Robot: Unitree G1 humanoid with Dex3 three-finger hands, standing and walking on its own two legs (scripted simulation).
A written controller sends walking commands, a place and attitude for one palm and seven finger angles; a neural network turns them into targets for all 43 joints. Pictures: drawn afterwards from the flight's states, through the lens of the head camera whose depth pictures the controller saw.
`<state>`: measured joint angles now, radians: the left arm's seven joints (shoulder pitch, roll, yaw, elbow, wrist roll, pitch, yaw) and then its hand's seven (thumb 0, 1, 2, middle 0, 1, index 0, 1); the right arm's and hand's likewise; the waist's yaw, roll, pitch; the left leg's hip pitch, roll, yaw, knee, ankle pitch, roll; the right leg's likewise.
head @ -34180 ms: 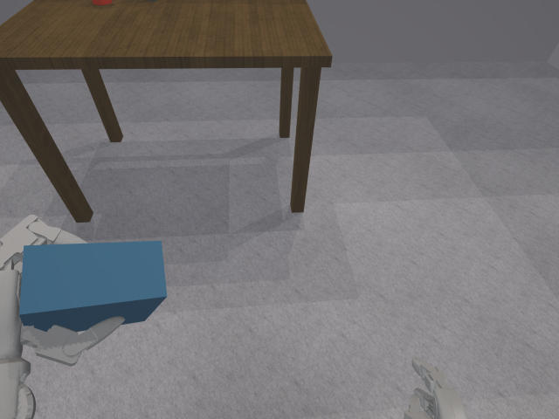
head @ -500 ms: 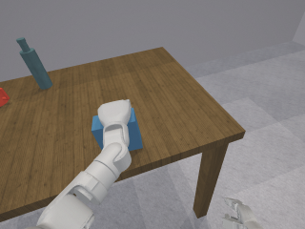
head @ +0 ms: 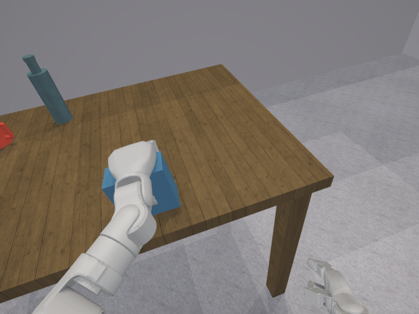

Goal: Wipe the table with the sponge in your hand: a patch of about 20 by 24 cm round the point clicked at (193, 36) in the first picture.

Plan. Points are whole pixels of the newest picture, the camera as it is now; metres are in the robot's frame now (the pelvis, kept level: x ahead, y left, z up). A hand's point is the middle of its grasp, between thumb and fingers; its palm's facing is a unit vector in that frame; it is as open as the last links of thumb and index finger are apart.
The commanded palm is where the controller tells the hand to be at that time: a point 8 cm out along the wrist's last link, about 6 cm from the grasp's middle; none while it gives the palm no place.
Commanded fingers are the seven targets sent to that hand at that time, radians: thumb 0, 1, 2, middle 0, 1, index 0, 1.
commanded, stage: slide back across to the middle lane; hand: left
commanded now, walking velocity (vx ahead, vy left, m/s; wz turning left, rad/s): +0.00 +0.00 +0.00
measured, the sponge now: (147, 193) +0.35 +0.18 +0.06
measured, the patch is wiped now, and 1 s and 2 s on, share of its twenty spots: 0.95 0.95 0.95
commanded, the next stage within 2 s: wipe forward along the middle lane in 0.18 s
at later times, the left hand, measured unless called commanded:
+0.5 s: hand (120, 182) +0.34 +0.22 +0.10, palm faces +0.03 -0.08 -1.00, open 10.4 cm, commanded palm +0.32 +0.23 +0.16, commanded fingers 0.00 0.10 1.30 -1.20 -1.60 -1.20 -1.60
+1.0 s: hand (121, 164) +0.40 +0.24 +0.10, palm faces -0.03 -0.02 -1.00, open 10.4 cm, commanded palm +0.38 +0.24 +0.14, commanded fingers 0.00 0.10 1.30 -1.20 -1.60 -1.20 -1.60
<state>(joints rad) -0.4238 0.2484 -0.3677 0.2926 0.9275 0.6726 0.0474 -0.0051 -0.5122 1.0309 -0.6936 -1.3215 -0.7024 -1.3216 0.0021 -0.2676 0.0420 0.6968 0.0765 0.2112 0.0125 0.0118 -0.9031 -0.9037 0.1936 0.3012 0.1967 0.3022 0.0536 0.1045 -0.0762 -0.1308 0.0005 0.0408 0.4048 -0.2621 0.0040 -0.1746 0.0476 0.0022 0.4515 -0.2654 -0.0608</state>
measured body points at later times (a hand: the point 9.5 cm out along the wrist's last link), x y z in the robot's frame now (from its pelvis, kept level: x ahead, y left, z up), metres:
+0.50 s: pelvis +0.00 +0.01 +0.00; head -0.02 -0.04 +0.45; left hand +0.33 +0.22 +0.16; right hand +0.22 -0.21 -0.10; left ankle -0.03 +0.12 -0.74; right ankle -0.02 -0.08 -0.74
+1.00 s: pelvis +0.00 +0.01 +0.00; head +0.01 -0.02 +0.45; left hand +0.39 +0.24 +0.15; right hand +0.16 -0.23 -0.13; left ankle -0.03 +0.12 -0.74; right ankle -0.02 -0.08 -0.74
